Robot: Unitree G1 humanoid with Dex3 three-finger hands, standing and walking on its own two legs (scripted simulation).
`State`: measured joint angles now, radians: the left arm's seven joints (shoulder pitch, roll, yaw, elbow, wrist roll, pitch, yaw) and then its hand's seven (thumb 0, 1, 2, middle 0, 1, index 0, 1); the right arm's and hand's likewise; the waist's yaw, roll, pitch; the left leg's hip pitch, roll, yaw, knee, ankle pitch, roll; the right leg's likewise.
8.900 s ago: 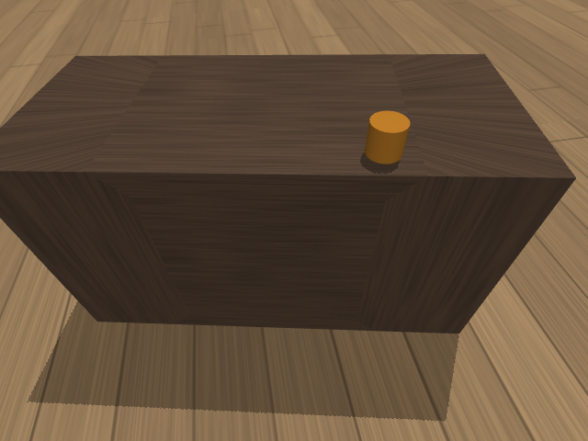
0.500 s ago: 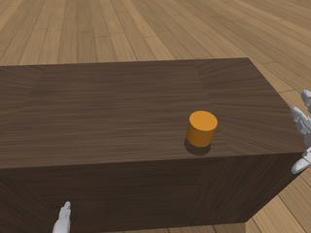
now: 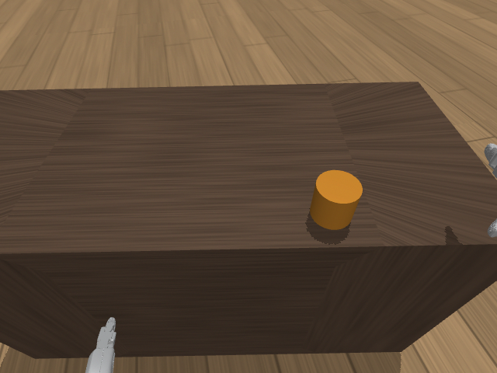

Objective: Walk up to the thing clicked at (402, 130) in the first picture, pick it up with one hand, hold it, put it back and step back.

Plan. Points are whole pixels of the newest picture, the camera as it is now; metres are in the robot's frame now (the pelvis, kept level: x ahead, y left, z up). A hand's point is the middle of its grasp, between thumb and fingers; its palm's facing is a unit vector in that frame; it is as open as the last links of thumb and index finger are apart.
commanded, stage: go down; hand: right
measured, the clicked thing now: (334, 200) +0.44 -0.13 +0.02
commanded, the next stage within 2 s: approach in 1.56 s
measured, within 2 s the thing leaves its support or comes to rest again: neither
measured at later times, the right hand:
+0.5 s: hand (495, 167) +0.38 -0.33 +0.17, palm faces +0.06 +1.00 +0.00, open 17.7 cm
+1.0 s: hand (496, 166) +0.39 -0.34 +0.16, palm faces +0.07 +1.00 +0.00, open 17.7 cm
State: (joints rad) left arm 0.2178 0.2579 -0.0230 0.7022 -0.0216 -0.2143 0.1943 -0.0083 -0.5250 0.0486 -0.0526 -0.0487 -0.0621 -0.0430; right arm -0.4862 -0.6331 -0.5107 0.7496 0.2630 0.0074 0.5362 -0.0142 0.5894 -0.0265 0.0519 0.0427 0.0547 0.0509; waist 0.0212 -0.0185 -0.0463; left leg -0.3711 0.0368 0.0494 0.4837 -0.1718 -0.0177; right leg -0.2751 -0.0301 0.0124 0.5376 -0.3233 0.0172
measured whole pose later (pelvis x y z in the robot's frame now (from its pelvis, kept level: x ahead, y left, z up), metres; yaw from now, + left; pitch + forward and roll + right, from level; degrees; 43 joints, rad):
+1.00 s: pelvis +0.01 -0.01 -0.01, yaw +0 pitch +8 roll +1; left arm 0.24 0.26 -0.05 0.61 -0.02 -0.21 0.19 -0.01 -0.54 0.06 -0.05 -0.05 -0.06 -0.05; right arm -0.62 -0.74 -0.53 0.94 0.24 -0.03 0.58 -0.01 0.59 -0.03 0.05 0.04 0.05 0.05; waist 0.06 -0.01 -0.08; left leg -0.48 0.03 0.05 0.54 -0.20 -0.02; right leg -0.39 -0.04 0.01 0.63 -0.37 0.01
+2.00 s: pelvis -0.01 +0.00 -0.01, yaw +0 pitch +9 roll +1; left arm 0.25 0.25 -0.04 0.59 -0.01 -0.24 0.18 -0.01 -0.54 0.06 -0.06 -0.05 -0.06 -0.05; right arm -0.62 -0.61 -0.42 0.95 0.24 -0.10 0.53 -0.01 0.60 -0.03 0.05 0.04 0.05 0.04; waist 0.06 0.01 -0.07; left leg -0.55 0.04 0.05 0.61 -0.21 -0.02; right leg -0.46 -0.03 0.02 0.68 -0.38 0.01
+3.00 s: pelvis -0.01 +0.00 -0.04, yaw +1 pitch +12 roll +0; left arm 0.32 0.22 0.08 0.32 0.01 -0.11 0.03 -0.01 -0.55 0.07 -0.06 -0.05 -0.06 -0.06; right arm -0.68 -0.26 -0.29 0.88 0.09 -0.28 0.06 -0.01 0.61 -0.06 0.16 0.12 0.17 0.13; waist 0.10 0.01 -0.08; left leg -0.75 0.04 0.01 0.82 -0.29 -0.02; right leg -0.63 -0.03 -0.01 0.88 -0.46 0.01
